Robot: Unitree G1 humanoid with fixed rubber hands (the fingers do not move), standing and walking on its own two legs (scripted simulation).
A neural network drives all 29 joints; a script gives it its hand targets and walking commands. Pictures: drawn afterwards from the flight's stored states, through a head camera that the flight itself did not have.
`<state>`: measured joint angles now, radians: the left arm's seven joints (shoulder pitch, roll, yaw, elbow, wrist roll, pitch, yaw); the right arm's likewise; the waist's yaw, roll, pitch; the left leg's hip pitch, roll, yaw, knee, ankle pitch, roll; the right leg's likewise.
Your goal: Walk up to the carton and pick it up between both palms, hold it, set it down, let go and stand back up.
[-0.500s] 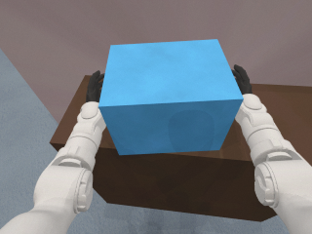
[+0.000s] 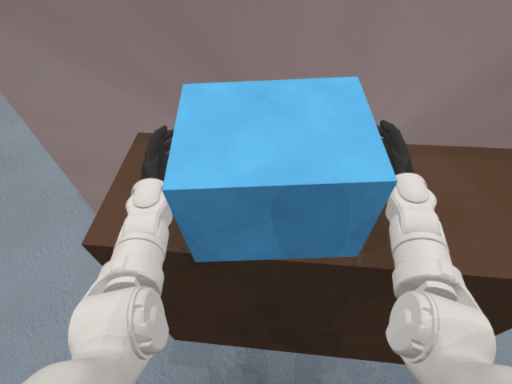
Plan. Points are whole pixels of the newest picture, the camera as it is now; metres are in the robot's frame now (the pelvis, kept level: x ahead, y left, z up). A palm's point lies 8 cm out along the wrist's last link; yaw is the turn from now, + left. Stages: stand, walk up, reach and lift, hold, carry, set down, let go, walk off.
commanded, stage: reach and lift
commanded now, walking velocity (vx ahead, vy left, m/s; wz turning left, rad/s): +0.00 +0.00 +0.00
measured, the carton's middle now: (273, 173) +0.44 -0.05 +0.07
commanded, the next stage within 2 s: none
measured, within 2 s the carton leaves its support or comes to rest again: leaves its support in 0.78 s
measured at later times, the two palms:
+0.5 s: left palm (154, 177) +0.43 +0.14 +0.10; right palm (395, 171) +0.39 -0.24 +0.10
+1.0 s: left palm (142, 180) +0.41 +0.15 +0.12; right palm (397, 176) +0.37 -0.23 +0.11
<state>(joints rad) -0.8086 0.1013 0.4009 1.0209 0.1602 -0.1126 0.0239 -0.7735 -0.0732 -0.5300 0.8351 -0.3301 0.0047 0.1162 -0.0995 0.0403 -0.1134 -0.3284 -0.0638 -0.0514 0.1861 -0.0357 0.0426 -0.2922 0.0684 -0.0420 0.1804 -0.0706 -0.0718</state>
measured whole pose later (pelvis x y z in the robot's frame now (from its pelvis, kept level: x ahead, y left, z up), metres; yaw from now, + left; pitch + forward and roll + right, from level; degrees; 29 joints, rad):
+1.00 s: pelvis +0.00 +0.00 +0.00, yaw +2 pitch +7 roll +0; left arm -0.69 0.11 0.25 0.78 0.13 0.09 0.05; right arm -0.66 -0.11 -0.38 0.88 -0.20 -0.13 0.04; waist -0.11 0.00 -0.13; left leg -0.29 -0.07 -0.08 0.23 -0.06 0.04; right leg -0.23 0.07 -0.06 0.20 -0.09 -0.07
